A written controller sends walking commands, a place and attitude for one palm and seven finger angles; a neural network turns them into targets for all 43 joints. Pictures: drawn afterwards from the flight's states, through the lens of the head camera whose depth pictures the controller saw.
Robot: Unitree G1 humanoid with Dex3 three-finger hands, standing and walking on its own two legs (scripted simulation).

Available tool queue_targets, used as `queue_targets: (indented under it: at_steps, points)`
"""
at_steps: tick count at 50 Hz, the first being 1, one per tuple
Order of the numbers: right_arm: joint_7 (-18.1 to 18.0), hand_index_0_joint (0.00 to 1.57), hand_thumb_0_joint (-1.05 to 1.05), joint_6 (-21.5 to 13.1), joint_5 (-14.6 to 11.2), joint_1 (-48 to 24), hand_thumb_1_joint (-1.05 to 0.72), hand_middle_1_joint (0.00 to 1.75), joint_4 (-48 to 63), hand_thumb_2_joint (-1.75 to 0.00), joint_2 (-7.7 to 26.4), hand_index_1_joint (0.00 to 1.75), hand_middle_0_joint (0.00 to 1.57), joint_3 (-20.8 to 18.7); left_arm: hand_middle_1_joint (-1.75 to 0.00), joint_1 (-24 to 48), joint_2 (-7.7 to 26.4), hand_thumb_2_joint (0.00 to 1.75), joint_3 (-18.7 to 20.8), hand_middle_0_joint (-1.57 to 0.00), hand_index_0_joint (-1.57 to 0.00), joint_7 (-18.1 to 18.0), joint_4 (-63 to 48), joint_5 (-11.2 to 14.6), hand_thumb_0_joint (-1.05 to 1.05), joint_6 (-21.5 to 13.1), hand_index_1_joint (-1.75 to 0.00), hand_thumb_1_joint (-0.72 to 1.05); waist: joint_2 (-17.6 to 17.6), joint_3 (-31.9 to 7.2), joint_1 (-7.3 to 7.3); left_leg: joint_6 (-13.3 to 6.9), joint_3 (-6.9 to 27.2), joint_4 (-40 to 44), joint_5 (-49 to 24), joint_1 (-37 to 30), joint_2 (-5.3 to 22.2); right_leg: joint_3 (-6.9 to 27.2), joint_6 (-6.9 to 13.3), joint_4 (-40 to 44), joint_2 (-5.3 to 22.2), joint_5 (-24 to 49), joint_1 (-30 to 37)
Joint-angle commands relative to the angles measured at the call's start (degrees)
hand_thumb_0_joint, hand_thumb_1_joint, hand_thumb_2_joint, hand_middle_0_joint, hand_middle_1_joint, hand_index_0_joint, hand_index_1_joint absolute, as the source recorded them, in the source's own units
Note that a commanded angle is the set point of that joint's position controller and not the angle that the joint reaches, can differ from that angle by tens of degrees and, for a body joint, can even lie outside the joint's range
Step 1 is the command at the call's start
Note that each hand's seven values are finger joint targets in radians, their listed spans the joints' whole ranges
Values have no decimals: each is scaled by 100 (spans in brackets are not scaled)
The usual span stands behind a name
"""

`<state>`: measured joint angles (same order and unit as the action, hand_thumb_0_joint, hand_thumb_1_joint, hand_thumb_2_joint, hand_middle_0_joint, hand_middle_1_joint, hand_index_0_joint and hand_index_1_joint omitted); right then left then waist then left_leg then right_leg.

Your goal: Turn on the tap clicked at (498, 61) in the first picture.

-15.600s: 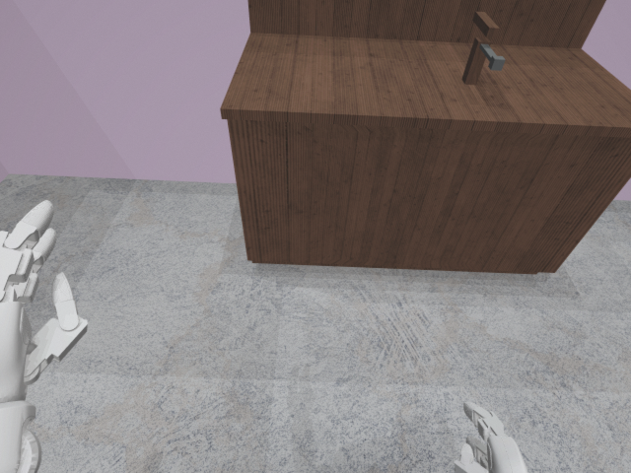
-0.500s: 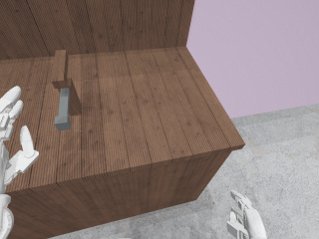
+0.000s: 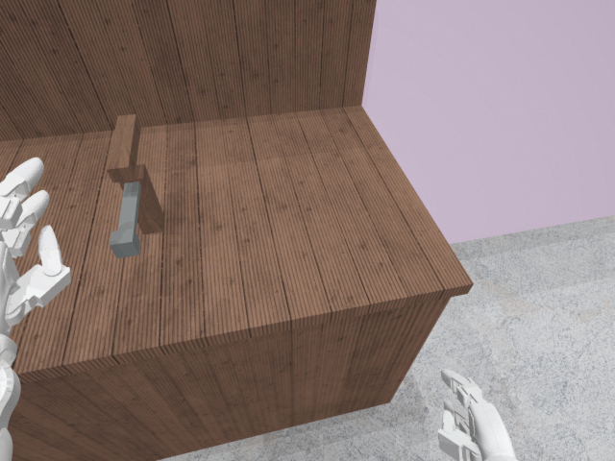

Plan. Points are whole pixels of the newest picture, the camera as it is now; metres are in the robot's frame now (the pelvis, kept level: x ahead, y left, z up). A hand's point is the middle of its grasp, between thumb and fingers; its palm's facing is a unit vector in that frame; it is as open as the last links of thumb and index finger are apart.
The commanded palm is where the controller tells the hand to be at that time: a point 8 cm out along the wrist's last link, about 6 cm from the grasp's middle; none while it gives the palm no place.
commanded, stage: turn the palm inward beside the body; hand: left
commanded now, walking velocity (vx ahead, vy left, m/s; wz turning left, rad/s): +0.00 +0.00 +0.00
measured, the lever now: (125, 243) +0.35 +0.29 +0.09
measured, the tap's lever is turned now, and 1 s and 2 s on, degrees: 0 0 0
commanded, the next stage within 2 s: reach beside the lever's end, fingers flat in 2.00 s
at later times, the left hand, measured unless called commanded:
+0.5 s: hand (110, 327) +0.19 +0.21 +0.16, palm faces +0.42 -0.85 -0.32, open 7.5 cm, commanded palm +0.14 +0.25 +0.17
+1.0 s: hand (124, 327) +0.20 +0.20 +0.15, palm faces +0.44 -0.87 -0.22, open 7.5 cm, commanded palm +0.15 +0.24 +0.16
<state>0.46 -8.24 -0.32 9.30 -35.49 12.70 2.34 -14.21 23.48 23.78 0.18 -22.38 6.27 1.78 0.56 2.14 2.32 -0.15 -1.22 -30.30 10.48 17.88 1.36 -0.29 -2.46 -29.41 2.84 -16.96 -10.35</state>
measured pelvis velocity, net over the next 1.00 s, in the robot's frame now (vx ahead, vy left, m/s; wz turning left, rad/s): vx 0.02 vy -0.05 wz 0.04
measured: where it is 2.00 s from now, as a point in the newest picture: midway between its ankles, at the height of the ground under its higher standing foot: outside the picture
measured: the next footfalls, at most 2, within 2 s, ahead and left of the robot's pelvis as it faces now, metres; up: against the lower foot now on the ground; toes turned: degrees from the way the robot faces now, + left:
none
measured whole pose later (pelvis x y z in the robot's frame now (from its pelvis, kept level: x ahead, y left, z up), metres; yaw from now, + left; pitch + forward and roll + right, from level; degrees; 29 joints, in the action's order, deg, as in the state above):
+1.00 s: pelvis +0.02 -0.05 -0.02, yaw +2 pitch +0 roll +0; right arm -5.6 -15.6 -1.1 11.8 -36.4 14.0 1.3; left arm -27.3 16.6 17.7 -3.7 -29.1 12.4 0.8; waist 3.0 -3.9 5.2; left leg 3.1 5.2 -41.2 17.6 24.2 1.0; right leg -3.3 0.6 -41.9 0.9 -26.1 -16.2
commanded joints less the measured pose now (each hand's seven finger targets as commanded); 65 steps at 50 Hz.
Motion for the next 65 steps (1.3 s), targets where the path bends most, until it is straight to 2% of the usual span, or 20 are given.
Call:
queue_targets:
  at_steps: [1,3,5,6,9,13,15,16,19,20,21,25,26,34,40,41,44,51,58,65]
  points:
    - [-109,20,0,-328,64,-901,-90,30,1092,-90,731,30,20,-333,-30,70,1102,90,450,-20,-20,-230,-1845,-281,0,-694,-30,90,161,-957,119,49,167,323,200,-735,-154,-706,314,-2,-478,441,-862]
    - [-171,20,0,-384,114,-895,-90,30,952,-90,652,30,20,-336,-30,173,1053,90,582,-20,-20,-494,-1789,-215,0,-1209,-30,90,317,-966,68,60,209,149,658,-635,-164,-679,284,-121,-513,67,-1129]
    - [-217,20,0,-447,111,-867,-90,30,802,-90,615,30,20,-341,-30,657,1332,90,737,-20,-20,-748,-1994,-273,0,-1551,-30,90,750,-1102,31,68,227,18,994,-614,-185,-586,290,-194,-490,-172,-1289]
    - [-223,20,0,-484,139,-819,-90,30,802,-90,568,30,20,-327,-30,707,1057,90,465,-20,-20,-817,-1897,-311,0,-1610,-30,90,853,-1210,4,73,242,-31,1093,-593,-213,-589,304,-240,-453,-261,-1322]
    - [-318,20,0,-507,91,-849,-90,30,626,-90,644,30,20,-303,-30,903,905,90,205,-20,-20,-776,-1104,-266,0,-1402,-30,90,788,-813,-95,51,273,-111,1662,-276,-236,-502,284,-190,-377,-676,-1568]
    - [-525,20,0,-482,-10,-1024,-90,30,660,-90,703,30,20,-213,-30,1332,871,90,-230,-20,-20,-391,-638,-123,0,-726,-30,90,507,-515,-27,-3,256,-184,1825,-123,-305,-354,265,29,-274,-1223,-1667]
    - [-600,20,0,-492,-58,-1082,-90,30,678,-90,704,30,20,-200,-30,1313,1102,90,-55,-20,-20,-300,-573,-82,0,-467,-30,90,443,-552,71,-15,211,-265,1664,-148,-327,-255,268,141,-249,-1399,-1627]
    - [-609,20,0,-517,-51,-1091,-90,30,759,-90,661,30,20,-176,-30,1394,950,90,-193,-20,-20,-263,-763,-41,0,-432,-30,90,387,-623,44,-30,234,-316,1539,-159,-321,-236,276,132,-210,-1368,-1610]
    - [-618,20,0,-571,-27,-1058,-90,30,756,-90,639,30,20,-207,-30,1072,1127,90,179,-20,-20,-277,-867,109,0,-498,-30,90,18,-689,159,-19,261,-555,1341,-37,-286,-78,261,262,-149,-1717,-1560]
    - [-606,20,0,-605,-46,-1057,-90,30,731,-90,632,30,20,-208,-30,941,1290,90,388,-20,-20,-309,-924,134,0,-545,-30,90,167,-725,232,-6,258,-577,1297,-49,-291,-71,280,239,-173,-1671,-1528]
    - [-585,20,0,-643,-39,-1056,-90,30,808,-90,580,30,20,-183,-30,859,1025,90,241,-20,-20,-318,-1039,207,0,-611,-30,90,146,-730,202,-22,294,-587,1254,-9,-284,-110,283,174,-159,-1559,-1523]
    - [-561,20,0,-737,-41,-925,-90,30,790,-90,631,30,20,-257,-30,42,1114,90,609,-20,-20,-422,-963,364,0,-665,-30,90,137,-711,306,-45,270,-744,841,51,-222,-47,277,189,-120,-1066,-1447]
    - [-567,20,0,-749,-54,-892,-90,30,835,-90,615,30,20,-237,-30,75,848,90,353,-20,-20,-417,-1070,413,0,-639,-30,90,149,-673,239,-56,260,-741,773,78,-222,-62,268,137,-92,-901,-1458]
    - [-646,20,0,-954,-34,-510,-90,30,853,-90,744,30,20,-323,-30,-332,727,90,298,-20,-20,-345,-1595,518,0,-669,-30,90,19,-1096,170,-147,197,-836,-199,-211,-212,-272,209,-262,-121,864,-1216]
    - [-634,20,0,-1073,-81,-407,-90,30,762,-90,746,30,20,-358,-30,-788,657,90,380,-20,-20,-349,-1649,556,0,-738,-30,90,73,-1200,267,-139,168,-891,-698,-272,-218,-375,234,-447,-137,1597,-1014]
    - [-625,20,0,-1081,-88,-370,-90,30,815,-90,704,30,20,-351,-30,-797,369,90,141,-20,-20,-348,-1758,577,0,-725,-30,90,166,-1200,241,-131,149,-875,-756,-309,-214,-417,248,-475,-133,1656,-1038]
    - [-643,20,0,-1098,-93,-351,-90,30,827,-90,735,30,20,-351,-30,-852,400,90,159,-20,-20,-377,-1779,635,0,-635,-30,90,-33,-1204,267,-129,198,-807,-734,-271,-188,-443,244,-470,-145,1577,-1023]
    - [-662,20,0,-1018,-117,-471,-90,30,916,-90,666,30,20,-246,-30,-792,93,90,-186,-20,-20,-541,-2023,536,0,-295,-30,90,166,-986,273,-102,268,-650,-516,-299,-175,-515,301,-414,-183,1086,-1139]
    - [-711,20,0,-967,-117,-610,-90,30,921,-90,656,30,20,-189,-30,-781,24,90,-293,-20,-20,-621,-2077,570,0,-77,-30,90,81,-958,264,-93,329,-561,-120,-301,-153,-519,308,-279,-223,537,-1203]
    - [-707,20,0,-969,-109,-724,-90,30,927,-90,642,30,20,-127,-30,-958,44,90,-293,-20,-20,-752,-2270,547,0,65,-30,90,305,-935,321,-65,408,-463,141,-300,-147,-543,353,-259,-247,238,-1177]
